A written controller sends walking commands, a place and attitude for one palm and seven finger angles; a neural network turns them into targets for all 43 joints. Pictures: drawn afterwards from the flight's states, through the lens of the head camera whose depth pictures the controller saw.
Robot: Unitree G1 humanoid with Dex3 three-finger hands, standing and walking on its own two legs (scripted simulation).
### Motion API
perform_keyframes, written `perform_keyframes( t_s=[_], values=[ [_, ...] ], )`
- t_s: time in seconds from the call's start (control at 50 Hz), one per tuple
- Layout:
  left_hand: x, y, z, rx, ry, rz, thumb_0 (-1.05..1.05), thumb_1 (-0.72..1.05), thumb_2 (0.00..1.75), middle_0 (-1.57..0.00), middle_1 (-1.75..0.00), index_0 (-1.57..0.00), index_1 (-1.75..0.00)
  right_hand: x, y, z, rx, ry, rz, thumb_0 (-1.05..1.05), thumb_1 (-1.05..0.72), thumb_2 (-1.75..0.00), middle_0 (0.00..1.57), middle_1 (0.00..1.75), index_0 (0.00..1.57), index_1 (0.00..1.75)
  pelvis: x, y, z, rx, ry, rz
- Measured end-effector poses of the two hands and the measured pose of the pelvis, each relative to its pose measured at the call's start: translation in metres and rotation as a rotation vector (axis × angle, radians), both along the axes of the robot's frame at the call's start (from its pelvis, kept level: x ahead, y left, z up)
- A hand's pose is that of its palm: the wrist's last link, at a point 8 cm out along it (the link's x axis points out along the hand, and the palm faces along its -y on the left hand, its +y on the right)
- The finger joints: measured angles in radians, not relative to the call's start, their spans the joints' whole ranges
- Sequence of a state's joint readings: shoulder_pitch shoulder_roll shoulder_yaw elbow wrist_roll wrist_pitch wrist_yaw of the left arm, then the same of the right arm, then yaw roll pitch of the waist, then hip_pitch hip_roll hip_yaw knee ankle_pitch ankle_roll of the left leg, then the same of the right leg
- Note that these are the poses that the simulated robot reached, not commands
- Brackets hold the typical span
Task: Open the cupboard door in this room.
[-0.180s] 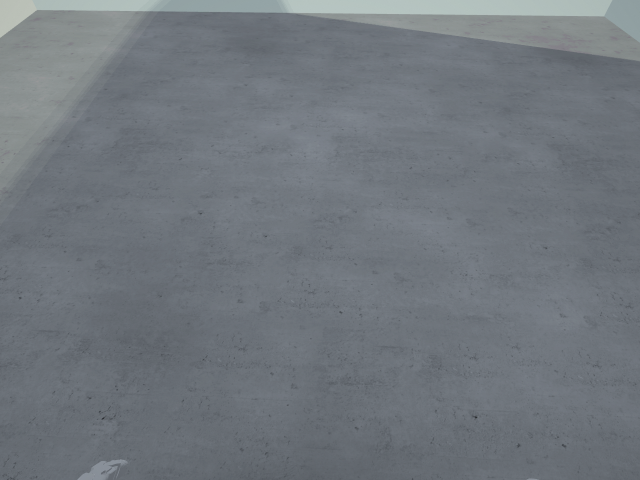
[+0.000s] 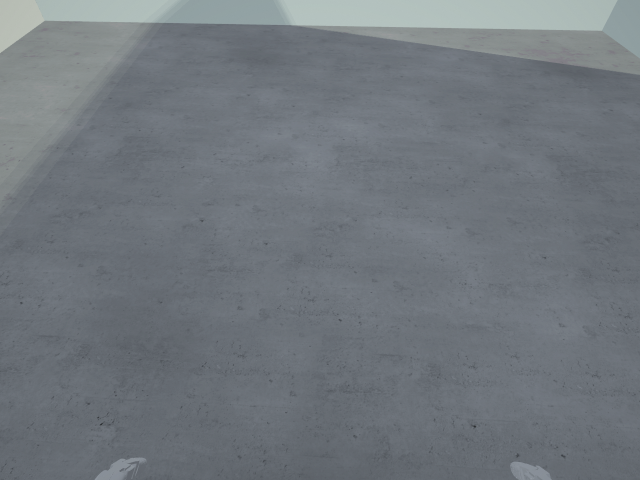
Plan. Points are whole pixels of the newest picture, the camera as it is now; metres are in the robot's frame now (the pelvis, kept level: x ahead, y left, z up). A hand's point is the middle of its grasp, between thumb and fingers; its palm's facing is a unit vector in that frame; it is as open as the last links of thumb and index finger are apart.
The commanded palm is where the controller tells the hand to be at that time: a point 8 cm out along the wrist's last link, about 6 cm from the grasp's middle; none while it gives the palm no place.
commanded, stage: stand and wait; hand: left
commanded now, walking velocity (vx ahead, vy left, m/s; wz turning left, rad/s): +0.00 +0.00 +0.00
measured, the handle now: out of the picture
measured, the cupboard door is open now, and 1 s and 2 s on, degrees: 0 0 0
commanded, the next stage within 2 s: turn or walk to find it in 0.72 s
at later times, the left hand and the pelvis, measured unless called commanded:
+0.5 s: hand out of the picture +0.05 +0.24 -0.15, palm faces -0.02 -0.94 -0.34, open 7.4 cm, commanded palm none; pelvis -0.02 -0.01 +0.01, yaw +0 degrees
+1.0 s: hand out of the picture +0.03 +0.21 -0.16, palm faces +0.04 -0.96 -0.29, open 7.4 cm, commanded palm none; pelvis -0.04 -0.01 +0.00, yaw +4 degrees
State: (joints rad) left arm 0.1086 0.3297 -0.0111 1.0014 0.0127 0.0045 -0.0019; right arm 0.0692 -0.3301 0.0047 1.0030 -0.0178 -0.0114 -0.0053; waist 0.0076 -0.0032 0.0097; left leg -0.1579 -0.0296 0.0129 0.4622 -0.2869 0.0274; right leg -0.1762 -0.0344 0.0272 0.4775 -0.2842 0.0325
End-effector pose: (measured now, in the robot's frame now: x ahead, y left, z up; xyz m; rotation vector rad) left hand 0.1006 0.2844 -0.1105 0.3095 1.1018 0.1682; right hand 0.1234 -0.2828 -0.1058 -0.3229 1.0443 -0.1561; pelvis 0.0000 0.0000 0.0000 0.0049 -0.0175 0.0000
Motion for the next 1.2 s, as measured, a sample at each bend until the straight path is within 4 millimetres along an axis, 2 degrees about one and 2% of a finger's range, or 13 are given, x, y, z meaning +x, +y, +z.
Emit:
perform_keyframes(
  t_s=[0.14,0.44,0.62,0.84,0.94,1.12,1.2],
  values=[
    [-0.014,-0.009,-0.003,-0.015,0.026,0.011,0.01,0.91,0.89,-0.20,-0.30,-0.20,-0.30,-0.010,-0.006,0.000,-0.002,0.022,-0.011,0.01,-0.90,-0.90,0.20,0.30,0.21,0.30,-0.003,-0.005,0.002,0.000,-0.006,0.000],
    [-0.052,-0.005,-0.003,0.010,0.107,0.039,0.01,0.91,0.89,-0.20,-0.30,-0.20,-0.30,-0.064,-0.028,-0.006,-0.024,0.147,-0.058,0.01,-0.90,-0.90,0.20,0.30,0.21,0.30,-0.016,-0.014,0.005,-0.001,-0.017,0.002],
    [-0.057,-0.007,-0.001,0.014,0.104,0.032,0.01,0.91,0.89,-0.20,-0.30,-0.20,-0.30,-0.080,-0.031,-0.008,-0.015,0.165,-0.066,0.01,-0.90,-0.90,0.20,0.30,0.21,0.30,-0.025,-0.016,0.006,-0.001,-0.019,0.000],
    [-0.057,-0.012,-0.002,0.003,0.087,0.036,0.01,0.91,0.89,-0.20,-0.30,-0.20,-0.30,-0.085,-0.029,-0.010,-0.009,0.169,-0.059,0.01,-0.90,-0.90,0.20,0.30,0.21,0.30,-0.030,-0.018,0.005,-0.002,-0.013,0.014],
    [-0.066,-0.019,-0.010,-0.015,0.085,0.071,0.01,0.91,0.89,-0.20,-0.30,-0.20,-0.30,-0.087,-0.017,-0.017,0.006,0.194,-0.039,0.01,-0.91,-0.90,0.20,0.30,0.21,0.30,-0.034,-0.016,0.001,-0.006,0.002,0.043],
    [-0.102,-0.032,-0.038,-0.094,0.136,0.142,0.01,0.91,0.89,-0.20,-0.30,-0.20,-0.30,-0.098,0.029,-0.034,0.068,0.235,0.000,0.01,-0.91,-0.90,0.20,0.30,0.21,0.30,-0.041,-0.005,-0.012,-0.007,0.022,0.095],
    [-0.114,-0.036,-0.035,-0.095,0.143,0.183,0.01,0.91,0.89,-0.20,-0.30,-0.20,-0.30,-0.105,0.042,-0.035,0.096,0.247,0.015,0.01,-0.90,-0.90,0.20,0.30,0.21,0.30,-0.047,-0.009,-0.008,-0.010,0.028,0.128]
  ],
)
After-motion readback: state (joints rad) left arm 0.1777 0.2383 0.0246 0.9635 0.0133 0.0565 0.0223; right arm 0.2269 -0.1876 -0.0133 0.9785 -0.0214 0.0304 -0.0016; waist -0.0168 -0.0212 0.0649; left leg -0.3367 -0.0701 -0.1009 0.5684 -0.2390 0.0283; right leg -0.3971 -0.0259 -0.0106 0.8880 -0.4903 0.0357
